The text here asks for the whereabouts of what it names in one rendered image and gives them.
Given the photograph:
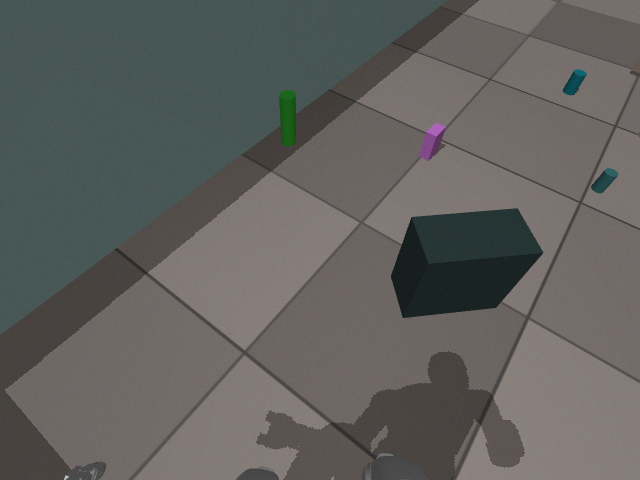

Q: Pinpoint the left robot hand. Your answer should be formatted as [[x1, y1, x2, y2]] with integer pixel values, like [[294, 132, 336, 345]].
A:
[[64, 462, 106, 480]]

